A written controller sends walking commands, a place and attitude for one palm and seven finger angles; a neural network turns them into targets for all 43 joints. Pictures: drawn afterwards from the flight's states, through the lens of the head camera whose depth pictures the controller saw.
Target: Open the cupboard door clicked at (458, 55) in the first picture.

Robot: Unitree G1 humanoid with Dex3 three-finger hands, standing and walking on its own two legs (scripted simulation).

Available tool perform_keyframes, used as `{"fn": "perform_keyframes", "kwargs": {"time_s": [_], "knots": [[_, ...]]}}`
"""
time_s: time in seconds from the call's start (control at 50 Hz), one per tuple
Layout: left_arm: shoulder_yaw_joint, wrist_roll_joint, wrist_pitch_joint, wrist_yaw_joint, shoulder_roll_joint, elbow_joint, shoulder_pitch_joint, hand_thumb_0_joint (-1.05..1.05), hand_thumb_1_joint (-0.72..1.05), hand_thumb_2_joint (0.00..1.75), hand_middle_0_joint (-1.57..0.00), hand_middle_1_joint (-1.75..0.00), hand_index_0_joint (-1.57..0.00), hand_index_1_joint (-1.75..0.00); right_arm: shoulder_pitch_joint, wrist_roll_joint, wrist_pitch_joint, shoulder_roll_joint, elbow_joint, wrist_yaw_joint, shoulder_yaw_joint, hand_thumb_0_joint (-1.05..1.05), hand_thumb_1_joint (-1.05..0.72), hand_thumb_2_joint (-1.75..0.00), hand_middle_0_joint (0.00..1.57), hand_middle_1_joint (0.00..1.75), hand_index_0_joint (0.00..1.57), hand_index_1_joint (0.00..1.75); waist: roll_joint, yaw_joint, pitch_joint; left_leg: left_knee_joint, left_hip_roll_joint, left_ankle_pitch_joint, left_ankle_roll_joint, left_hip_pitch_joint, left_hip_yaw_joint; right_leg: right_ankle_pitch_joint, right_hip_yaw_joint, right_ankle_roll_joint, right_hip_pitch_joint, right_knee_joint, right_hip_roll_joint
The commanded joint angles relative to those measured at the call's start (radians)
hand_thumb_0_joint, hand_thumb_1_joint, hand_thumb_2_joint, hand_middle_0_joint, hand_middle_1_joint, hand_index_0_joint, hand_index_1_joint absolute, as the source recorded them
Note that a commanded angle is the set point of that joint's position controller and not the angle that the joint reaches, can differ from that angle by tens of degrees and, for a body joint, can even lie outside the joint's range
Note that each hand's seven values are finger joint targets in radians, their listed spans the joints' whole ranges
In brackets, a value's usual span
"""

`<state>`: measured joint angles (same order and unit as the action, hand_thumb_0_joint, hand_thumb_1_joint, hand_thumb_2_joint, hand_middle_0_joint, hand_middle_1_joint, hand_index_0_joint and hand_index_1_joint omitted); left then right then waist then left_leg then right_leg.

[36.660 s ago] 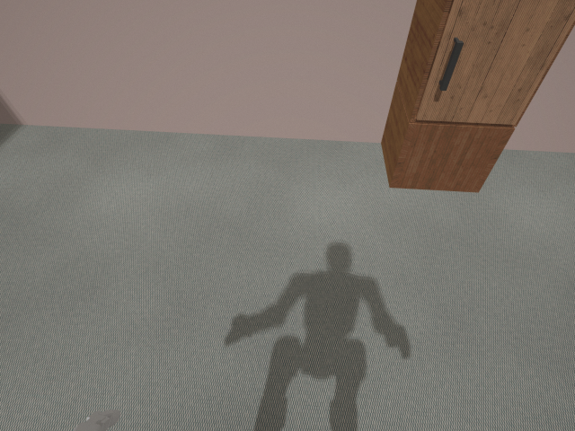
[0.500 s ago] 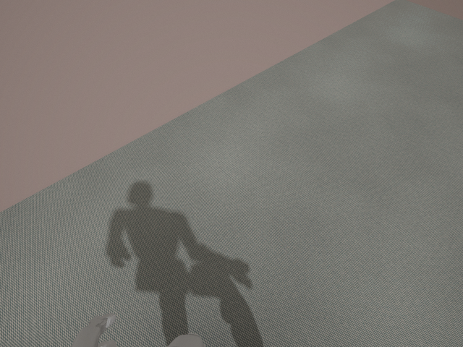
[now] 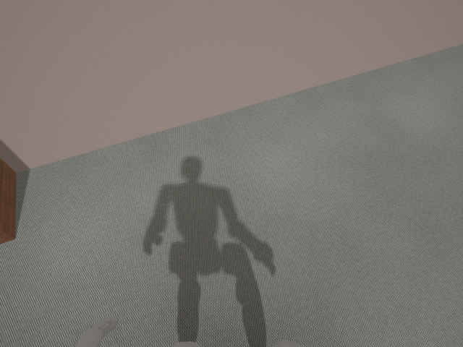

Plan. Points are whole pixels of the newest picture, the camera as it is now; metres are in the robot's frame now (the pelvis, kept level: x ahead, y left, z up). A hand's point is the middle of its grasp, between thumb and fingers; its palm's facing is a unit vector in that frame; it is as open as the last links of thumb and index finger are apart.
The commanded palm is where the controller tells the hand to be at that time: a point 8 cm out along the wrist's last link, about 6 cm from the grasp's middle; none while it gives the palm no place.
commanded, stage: turn to face it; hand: left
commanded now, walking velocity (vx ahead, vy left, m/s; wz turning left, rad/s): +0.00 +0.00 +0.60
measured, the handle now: out of the picture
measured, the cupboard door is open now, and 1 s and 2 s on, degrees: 42 42 42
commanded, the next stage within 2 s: take the last steps up to it in 1.70 s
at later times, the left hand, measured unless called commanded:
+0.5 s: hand out of the picture +0.01 +0.22 -0.17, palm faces +0.34 -0.91 -0.25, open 7.4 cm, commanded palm none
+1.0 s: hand out of the picture -0.02 +0.17 -0.18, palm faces +0.59 -0.78 -0.20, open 7.4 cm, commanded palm none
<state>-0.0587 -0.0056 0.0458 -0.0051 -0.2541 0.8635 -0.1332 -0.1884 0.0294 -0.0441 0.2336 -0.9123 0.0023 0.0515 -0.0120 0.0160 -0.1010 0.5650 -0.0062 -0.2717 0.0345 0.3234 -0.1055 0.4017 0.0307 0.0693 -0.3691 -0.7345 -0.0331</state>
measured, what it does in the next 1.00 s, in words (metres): steps on the spot, turning left: right foot, then left foot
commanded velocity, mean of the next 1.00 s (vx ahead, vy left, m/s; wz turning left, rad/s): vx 0.00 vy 0.00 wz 0.60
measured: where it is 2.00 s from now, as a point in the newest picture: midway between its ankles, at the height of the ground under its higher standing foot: outside the picture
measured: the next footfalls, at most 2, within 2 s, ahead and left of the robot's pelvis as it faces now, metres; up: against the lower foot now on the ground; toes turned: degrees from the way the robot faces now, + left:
right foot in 0.04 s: +0.05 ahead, -0.14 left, +0.00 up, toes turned -1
left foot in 0.36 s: +0.02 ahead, +0.12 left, +0.00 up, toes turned +18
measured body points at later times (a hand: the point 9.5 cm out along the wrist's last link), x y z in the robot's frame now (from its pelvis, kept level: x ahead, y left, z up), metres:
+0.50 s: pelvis +0.01 -0.01 +0.00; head +0.06 +0.03 +0.44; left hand -0.01 +0.27 -0.15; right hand +0.20 -0.22 -0.13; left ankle -0.02 +0.11 -0.73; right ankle +0.02 -0.15 -0.67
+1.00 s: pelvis +0.04 -0.03 -0.01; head +0.07 +0.02 +0.44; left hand -0.05 +0.21 -0.16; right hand +0.28 -0.19 -0.13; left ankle -0.02 +0.06 -0.73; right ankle +0.09 -0.16 -0.73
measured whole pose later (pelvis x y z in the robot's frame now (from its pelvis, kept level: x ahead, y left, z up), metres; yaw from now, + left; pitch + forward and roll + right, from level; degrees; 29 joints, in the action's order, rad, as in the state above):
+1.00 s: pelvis +0.04 -0.03 -0.01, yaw +36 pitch +1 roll +0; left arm -0.04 -0.02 0.02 -0.01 -0.22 0.87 -0.23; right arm -0.13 0.01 -0.05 0.25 -0.90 0.04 0.06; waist 0.05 0.01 -0.10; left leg 0.59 -0.01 -0.28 0.03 0.30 0.07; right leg 0.37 0.19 0.05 -0.25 -0.63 -0.15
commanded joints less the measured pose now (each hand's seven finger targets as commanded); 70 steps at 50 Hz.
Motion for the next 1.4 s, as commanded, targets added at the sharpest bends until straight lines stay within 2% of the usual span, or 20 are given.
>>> {"fn": "perform_keyframes", "kwargs": {"time_s": [0.0, 0.02, 0.08, 0.28, 0.3, 0.34, 0.38, 0.46, 0.62, 0.66, 0.74, 0.88, 0.94, 0.98, 1.0, 1.1, 1.3, 1.32, 1.36, 1.38], "knots": [[-0.062, -0.022, -0.046, -0.023, -0.234, -0.032, -0.170, 0.00, 0.90, 0.90, -0.20, -0.30, -0.20, -0.30, 0.058, -0.024, 0.012, 0.088, 0.127, -0.007, 0.053, 0.00, -0.90, -0.90, 0.20, 0.30, 0.20, 0.30, 0.357, -0.083, 0.162, 0.289, 0.083, -0.258, 0.010, 0.293, 0.080, -0.232, -0.384, -0.128, 0.399, 0.487, -0.375], [-0.055, -0.016, -0.043, -0.028, -0.240, -0.043, -0.155, 0.00, 0.90, 0.90, -0.20, -0.30, -0.20, -0.30, 0.076, -0.018, 0.004, 0.133, 0.131, -0.003, 0.062, 0.00, -0.90, -0.90, 0.20, 0.30, 0.20, 0.30, 0.332, -0.083, 0.144, 0.518, 0.035, -0.369, 0.002, 0.251, 0.047, -0.298, -0.412, -0.216, 0.255, 0.496, -0.476], [-0.030, -0.015, -0.044, -0.028, -0.136, -0.071, -0.038, 0.00, 0.90, 0.90, -0.20, -0.30, -0.20, -0.30, 0.069, -0.009, -0.013, 0.107, 0.085, 0.013, 0.059, 0.00, -0.90, -0.90, 0.20, 0.30, 0.20, 0.30, 0.270, -0.010, 0.071, 0.673, -0.023, -0.218, 0.018, 0.267, 0.067, -0.404, -0.167, -0.197, 0.182, 0.419, -0.313], [-0.054, -0.014, -0.046, -0.018, -0.187, -0.034, -0.117, 0.00, 0.90, 0.90, -0.20, -0.30, -0.20, -0.30, 0.074, -0.019, 0.010, 0.072, 0.092, 0.025, 0.029, 0.00, -0.90, -0.90, 0.20, 0.30, 0.20, 0.30, 0.189, -0.025, 0.165, -0.020, 0.015, -0.026, 0.009, -0.048, 0.218, -0.637, 0.055, -0.125, 0.275, 0.191, -0.301], [-0.053, -0.007, -0.042, -0.014, -0.180, -0.041, -0.097, 0.00, 0.90, 0.90, -0.20, -0.30, -0.20, -0.30, 0.018, -0.017, 0.013, 0.104, 0.078, 0.025, 0.039, 0.00, -0.90, -0.90, 0.20, 0.30, 0.20, 0.30, 0.130, 0.012, 0.178, -0.111, -0.002, 0.101, -0.006, -0.175, 0.190, -0.539, 0.091, -0.083, 0.174, 0.109, -0.286], [-0.022, -0.001, -0.029, -0.009, -0.070, -0.106, -0.031, 0.00, 0.90, 0.90, -0.20, -0.30, -0.20, -0.30, -0.110, -0.004, 0.018, 0.293, 0.067, 0.009, 0.085, 0.00, -0.90, -0.90, 0.20, 0.30, 0.20, 0.30, -0.320, 0.088, 0.209, -0.205, -0.417, 0.642, -0.246, -0.361, -0.358, 0.288, 0.108, 0.035, -0.230, -0.303, -0.080], [-0.028, -0.010, -0.016, -0.012, -0.097, -0.118, 0.027, 0.00, 0.90, 0.90, -0.20, -0.30, -0.20, -0.30, -0.090, 0.001, 0.018, 0.275, 0.061, -0.009, 0.077, 0.00, -0.90, -0.90, 0.20, 0.30, 0.20, 0.30, -0.135, 0.065, 0.177, -0.212, -0.392, 0.444, -0.287, -0.257, -0.294, 0.184, -0.020, 0.010, -0.251, -0.426, -0.100], [-0.030, -0.008, -0.011, -0.002, -0.086, -0.064, -0.018, 0.00, 0.90, 0.90, -0.20, -0.30, -0.20, -0.30, 0.026, -0.003, 0.029, 0.200, 0.085, -0.023, 0.052, 0.00, -0.90, -0.90, 0.20, 0.30, 0.20, 0.30, -0.169, 0.005, 0.163, -0.176, -0.226, 0.460, -0.193, -0.191, -0.137, 0.052, -0.027, 0.017, -0.159, -0.335, -0.061], [-0.034, -0.003, -0.028, -0.006, -0.099, -0.040, -0.131, 0.00, 0.90, 0.90, -0.20, -0.30, -0.20, -0.30, 0.097, -0.011, 0.010, 0.204, 0.099, -0.013, 0.065, 0.00, -0.90, -0.90, 0.20, 0.30, 0.20, 0.30, -0.123, -0.061, 0.156, -0.078, -0.132, 0.240, -0.124, 0.041, -0.162, -0.142, 0.019, -0.003, 0.244, 0.235, 0.014], [-0.064, -0.025, -0.044, -0.023, -0.248, -0.043, -0.173, 0.00, 0.90, 0.90, -0.20, -0.30, -0.20, -0.30, 0.098, -0.023, 0.009, 0.089, 0.140, -0.003, 0.051, 0.00, -0.90, -0.90, 0.20, 0.30, 0.20, 0.30, 0.363, -0.091, 0.142, 0.342, 0.092, -0.313, 0.010, 0.296, 0.086, -0.171, -0.420, -0.162, 0.355, 0.509, -0.419], [-0.030, -0.015, -0.041, -0.027, -0.136, -0.079, -0.029, 0.00, 0.90, 0.90, -0.20, -0.30, -0.20, -0.30, 0.078, -0.009, -0.012, 0.112, 0.086, 0.018, 0.057, 0.00, -0.90, -0.90, 0.20, 0.30, 0.20, 0.30, 0.287, -0.008, 0.070, 0.651, -0.020, -0.206, 0.015, 0.259, 0.068, -0.357, -0.155, -0.185, 0.184, 0.428, -0.297], [-0.049, -0.022, -0.049, -0.024, -0.183, -0.045, -0.134, 0.00, 0.90, 0.90, -0.20, -0.30, -0.20, -0.30, 0.129, -0.022, 0.005, 0.049, 0.100, 0.030, 0.025, 0.00, -0.90, -0.90, 0.20, 0.30, 0.20, 0.30, 0.202, -0.061, 0.148, 0.171, 0.010, -0.184, 0.024, 0.101, 0.206, -0.673, -0.008, -0.175, 0.337, 0.282, -0.310], [-0.054, -0.008, -0.042, -0.015, -0.184, -0.040, -0.103, 0.00, 0.90, 0.90, -0.20, -0.30, -0.20, -0.30, 0.020, -0.018, 0.016, 0.092, 0.073, 0.026, 0.035, 0.00, -0.90, -0.90, 0.20, 0.30, 0.20, 0.30, 0.141, 0.003, 0.173, -0.101, 0.010, 0.059, -0.002, -0.128, 0.192, -0.570, 0.073, -0.090, 0.215, 0.122, -0.290], [-0.025, 0.003, -0.029, -0.008, -0.068, -0.103, -0.055, 0.00, 0.90, 0.90, -0.20, -0.30, -0.20, -0.30, -0.119, -0.004, 0.025, 0.282, 0.057, 0.010, 0.081, 0.00, -0.90, -0.90, 0.20, 0.30, 0.20, 0.30, -0.334, 0.079, 0.212, -0.205, -0.398, 0.632, -0.221, -0.364, -0.355, 0.273, 0.121, 0.041, -0.217, -0.290, -0.079], [-0.022, -0.007, -0.017, -0.014, -0.099, -0.114, 0.004, 0.00, 0.90, 0.90, -0.20, -0.30, -0.20, -0.30, -0.159, -0.004, 0.017, 0.293, 0.031, 0.000, 0.080, 0.00, -0.90, -0.90, 0.20, 0.30, 0.20, 0.30, -0.224, 0.089, 0.226, -0.181, -0.425, 0.654, -0.286, -0.338, -0.343, 0.270, -0.007, 0.014, -0.225, -0.394, -0.089], [-0.029, -0.008, -0.010, -0.005, -0.085, -0.062, -0.003, 0.00, 0.90, 0.90, -0.20, -0.30, -0.20, -0.30, -0.008, -0.003, 0.034, 0.194, 0.067, -0.026, 0.047, 0.00, -0.90, -0.90, 0.20, 0.30, 0.20, 0.30, -0.157, 0.008, 0.147, -0.187, -0.230, 0.497, -0.200, -0.196, -0.172, 0.045, -0.040, 0.015, -0.179, -0.380, -0.066], [-0.026, 0.002, -0.023, -0.010, -0.082, -0.049, -0.069, 0.00, 0.90, 0.90, -0.20, -0.30, -0.20, -0.30, 0.050, -0.007, 0.013, 0.204, 0.075, -0.017, 0.064, 0.00, -0.90, -0.90, 0.20, 0.30, 0.20, 0.30, -0.141, -0.037, 0.157, -0.113, -0.154, 0.345, -0.151, -0.016, -0.210, -0.098, 0.013, -0.002, 0.192, 0.169, 0.031], [-0.034, -0.002, -0.033, -0.014, -0.115, -0.040, -0.118, 0.00, 0.90, 0.90, -0.20, -0.30, -0.20, -0.30, 0.065, -0.015, 0.013, 0.181, 0.084, -0.013, 0.062, 0.00, -0.90, -0.90, 0.20, 0.30, 0.20, 0.30, -0.067, -0.067, 0.168, -0.047, -0.105, 0.239, -0.109, 0.068, -0.186, -0.174, -0.027, -0.008, 0.314, 0.317, -0.008], [-0.057, -0.022, -0.045, -0.027, -0.249, -0.042, -0.144, 0.00, 0.90, 0.90, -0.20, -0.30, -0.20, -0.30, 0.071, -0.022, 0.011, 0.106, 0.118, -0.004, 0.053, 0.00, -0.90, -0.90, 0.20, 0.30, 0.20, 0.30, 0.342, -0.084, 0.144, 0.409, 0.080, -0.355, 0.005, 0.271, 0.059, -0.260, -0.440, -0.201, 0.322, 0.500, -0.458], [-0.045, -0.016, -0.044, -0.029, -0.217, -0.051, -0.112, 0.00, 0.90, 0.90, -0.20, -0.30, -0.20, -0.30, 0.060, -0.014, 0.006, 0.129, 0.108, 0.001, 0.055, 0.00, -0.90, -0.90, 0.20, 0.30, 0.20, 0.30, 0.241, -0.061, 0.125, 0.561, 0.025, -0.337, -0.008, 0.243, 0.020, -0.269, -0.368, -0.245, 0.221, 0.477, -0.445]]}}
